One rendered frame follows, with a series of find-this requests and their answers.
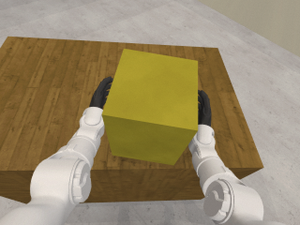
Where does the left robot hand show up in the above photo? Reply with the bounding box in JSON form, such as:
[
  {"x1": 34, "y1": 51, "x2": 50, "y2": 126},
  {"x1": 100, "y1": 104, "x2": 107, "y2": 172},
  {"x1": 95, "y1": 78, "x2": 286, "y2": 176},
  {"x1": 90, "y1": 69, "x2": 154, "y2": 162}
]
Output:
[{"x1": 89, "y1": 76, "x2": 113, "y2": 110}]

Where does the carton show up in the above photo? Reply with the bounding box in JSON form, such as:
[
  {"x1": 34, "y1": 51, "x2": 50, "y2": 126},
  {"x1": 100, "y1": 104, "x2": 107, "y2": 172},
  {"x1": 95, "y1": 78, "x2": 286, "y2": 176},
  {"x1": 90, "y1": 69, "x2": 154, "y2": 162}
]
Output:
[{"x1": 102, "y1": 49, "x2": 198, "y2": 165}]

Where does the robot right forearm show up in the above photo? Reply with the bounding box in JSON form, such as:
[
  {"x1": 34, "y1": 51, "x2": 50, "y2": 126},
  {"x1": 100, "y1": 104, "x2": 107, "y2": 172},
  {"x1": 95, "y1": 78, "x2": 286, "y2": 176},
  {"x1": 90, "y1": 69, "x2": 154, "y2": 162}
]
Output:
[{"x1": 188, "y1": 124, "x2": 264, "y2": 212}]

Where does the right robot upper arm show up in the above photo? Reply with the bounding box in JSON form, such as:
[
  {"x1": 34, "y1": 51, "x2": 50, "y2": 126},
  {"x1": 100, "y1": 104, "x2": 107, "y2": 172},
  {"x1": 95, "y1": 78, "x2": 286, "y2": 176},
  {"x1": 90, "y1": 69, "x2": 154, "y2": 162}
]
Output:
[{"x1": 203, "y1": 179, "x2": 286, "y2": 225}]

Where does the right robot hand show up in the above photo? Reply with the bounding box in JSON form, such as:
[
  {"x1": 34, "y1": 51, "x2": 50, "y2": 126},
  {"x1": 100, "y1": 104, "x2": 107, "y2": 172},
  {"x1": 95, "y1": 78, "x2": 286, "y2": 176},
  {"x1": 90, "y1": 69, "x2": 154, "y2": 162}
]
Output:
[{"x1": 198, "y1": 90, "x2": 212, "y2": 127}]

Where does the pedestal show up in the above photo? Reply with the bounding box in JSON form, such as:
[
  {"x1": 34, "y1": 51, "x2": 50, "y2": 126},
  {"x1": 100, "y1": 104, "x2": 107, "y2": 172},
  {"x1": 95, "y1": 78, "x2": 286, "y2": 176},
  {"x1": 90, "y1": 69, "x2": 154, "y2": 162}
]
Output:
[{"x1": 0, "y1": 37, "x2": 264, "y2": 204}]

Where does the robot left forearm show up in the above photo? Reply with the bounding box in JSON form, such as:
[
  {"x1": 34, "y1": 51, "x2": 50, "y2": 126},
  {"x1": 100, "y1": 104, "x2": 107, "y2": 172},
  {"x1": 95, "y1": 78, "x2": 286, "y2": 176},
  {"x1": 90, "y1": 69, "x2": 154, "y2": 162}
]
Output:
[{"x1": 30, "y1": 107, "x2": 105, "y2": 197}]

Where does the left robot upper arm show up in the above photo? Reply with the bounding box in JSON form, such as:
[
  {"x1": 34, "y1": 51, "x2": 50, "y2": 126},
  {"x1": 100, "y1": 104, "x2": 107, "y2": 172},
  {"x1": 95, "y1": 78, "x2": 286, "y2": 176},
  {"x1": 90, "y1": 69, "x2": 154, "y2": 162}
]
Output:
[{"x1": 0, "y1": 158, "x2": 92, "y2": 225}]

